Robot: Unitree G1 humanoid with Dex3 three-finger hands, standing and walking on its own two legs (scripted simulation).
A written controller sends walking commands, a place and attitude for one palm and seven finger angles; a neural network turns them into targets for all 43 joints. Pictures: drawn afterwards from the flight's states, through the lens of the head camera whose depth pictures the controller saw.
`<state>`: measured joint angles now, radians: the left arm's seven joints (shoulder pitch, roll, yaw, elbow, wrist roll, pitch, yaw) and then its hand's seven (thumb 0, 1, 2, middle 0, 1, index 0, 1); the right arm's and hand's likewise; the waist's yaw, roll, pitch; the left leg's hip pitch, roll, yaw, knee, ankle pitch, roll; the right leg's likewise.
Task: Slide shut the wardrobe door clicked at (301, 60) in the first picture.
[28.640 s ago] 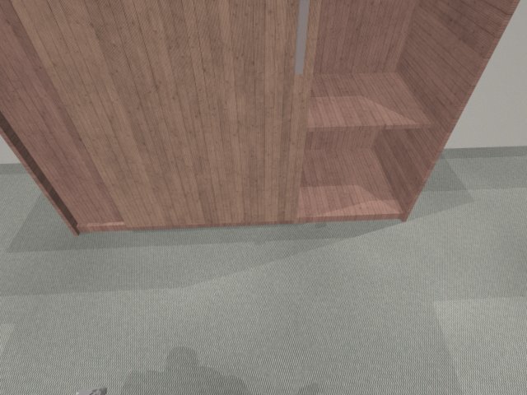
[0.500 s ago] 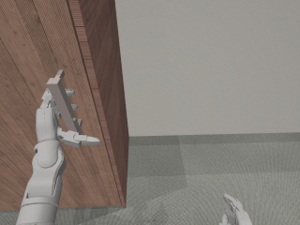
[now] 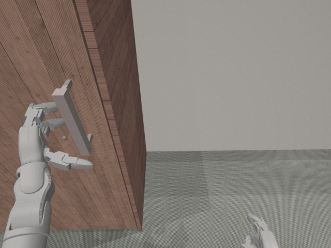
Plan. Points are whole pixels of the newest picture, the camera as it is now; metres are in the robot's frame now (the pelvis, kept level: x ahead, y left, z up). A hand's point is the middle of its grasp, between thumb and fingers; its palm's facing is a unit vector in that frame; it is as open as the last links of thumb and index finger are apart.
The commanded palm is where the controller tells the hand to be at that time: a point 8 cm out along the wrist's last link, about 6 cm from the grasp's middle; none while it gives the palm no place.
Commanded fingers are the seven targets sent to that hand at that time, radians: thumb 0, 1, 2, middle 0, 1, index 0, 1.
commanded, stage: slip the hand off the handle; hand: left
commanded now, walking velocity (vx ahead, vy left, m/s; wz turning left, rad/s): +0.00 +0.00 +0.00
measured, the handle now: (77, 120) +0.35 +0.25 +0.15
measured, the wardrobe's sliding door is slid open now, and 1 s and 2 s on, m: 0.00 0.00 0.00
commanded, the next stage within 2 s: draw the hand back to the body in 0.94 s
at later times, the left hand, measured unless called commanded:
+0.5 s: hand (48, 151) +0.26 +0.28 +0.14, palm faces +0.42 -0.89 -0.17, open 14.7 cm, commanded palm +0.21 +0.32 +0.15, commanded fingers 0.00 -0.55 0.20 -0.25 -1.15 -0.25 -1.15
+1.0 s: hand (27, 190) +0.18 +0.28 +0.14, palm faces +0.43 -0.88 -0.20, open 14.7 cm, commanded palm +0.13 +0.32 +0.15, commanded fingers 0.00 -0.55 0.20 -0.25 -1.15 -0.25 -1.15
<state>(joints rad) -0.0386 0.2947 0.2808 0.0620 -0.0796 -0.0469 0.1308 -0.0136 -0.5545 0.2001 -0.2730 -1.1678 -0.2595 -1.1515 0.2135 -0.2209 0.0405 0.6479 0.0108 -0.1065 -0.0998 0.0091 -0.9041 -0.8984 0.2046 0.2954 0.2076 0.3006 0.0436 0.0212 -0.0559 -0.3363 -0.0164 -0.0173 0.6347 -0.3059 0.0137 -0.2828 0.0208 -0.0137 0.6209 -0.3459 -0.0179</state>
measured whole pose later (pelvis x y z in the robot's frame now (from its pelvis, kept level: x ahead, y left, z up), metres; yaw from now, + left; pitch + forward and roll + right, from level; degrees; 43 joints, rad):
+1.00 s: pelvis +0.00 +0.00 -0.01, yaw +2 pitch +0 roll -1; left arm 0.42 0.30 0.35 -0.29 -0.21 -0.11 -0.02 -0.01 -0.56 0.20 -0.25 -1.15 -0.26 -1.15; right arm 0.22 -0.22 0.05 0.63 0.01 -0.22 -0.11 0.01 -0.90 -0.90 0.20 0.30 0.21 0.30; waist 0.09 0.03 -0.08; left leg -0.38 -0.03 -0.04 0.70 -0.33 0.02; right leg -0.30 0.01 -0.04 0.66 -0.37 -0.01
